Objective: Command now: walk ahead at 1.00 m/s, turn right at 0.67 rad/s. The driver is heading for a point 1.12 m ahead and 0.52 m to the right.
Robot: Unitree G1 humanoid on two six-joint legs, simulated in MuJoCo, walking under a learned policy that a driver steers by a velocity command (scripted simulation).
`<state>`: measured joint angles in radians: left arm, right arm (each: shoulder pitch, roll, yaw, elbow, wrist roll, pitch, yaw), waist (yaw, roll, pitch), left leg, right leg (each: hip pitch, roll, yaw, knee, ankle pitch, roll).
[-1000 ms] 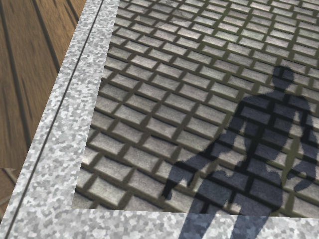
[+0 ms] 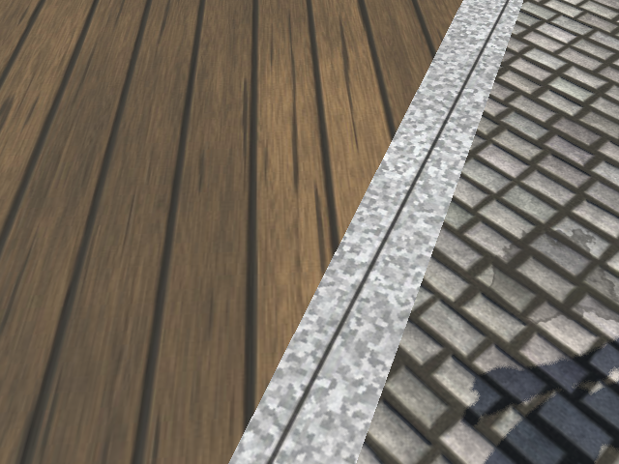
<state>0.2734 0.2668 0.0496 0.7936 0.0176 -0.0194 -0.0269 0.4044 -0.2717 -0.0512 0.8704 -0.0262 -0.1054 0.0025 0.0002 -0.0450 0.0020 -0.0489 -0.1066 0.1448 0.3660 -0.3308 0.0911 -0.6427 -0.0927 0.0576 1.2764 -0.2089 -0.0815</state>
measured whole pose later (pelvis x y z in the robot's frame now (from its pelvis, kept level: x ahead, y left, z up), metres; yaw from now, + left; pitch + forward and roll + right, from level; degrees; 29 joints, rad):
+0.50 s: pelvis +0.49 -0.10 +0.00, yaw -26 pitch +2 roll +0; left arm 0.47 0.30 0.06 0.84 -0.01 -0.05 -0.01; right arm 0.01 -0.23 0.05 0.55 -0.05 -0.07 0.01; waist 0.08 0.00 0.02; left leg -0.78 0.14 -0.09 0.85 -0.07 -0.05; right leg -0.04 0.23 0.17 0.37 -0.31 -0.20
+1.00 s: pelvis +0.90 -0.30 -0.02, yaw -54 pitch +2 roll +2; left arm -0.08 0.33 0.02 0.54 0.03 0.01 -0.09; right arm 0.53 -0.30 -0.04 0.89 -0.03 -0.10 -0.01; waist -0.08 -0.04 0.03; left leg 0.21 0.01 0.29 0.20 -0.42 -0.06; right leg -0.80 -0.04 -0.11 0.86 -0.04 -0.15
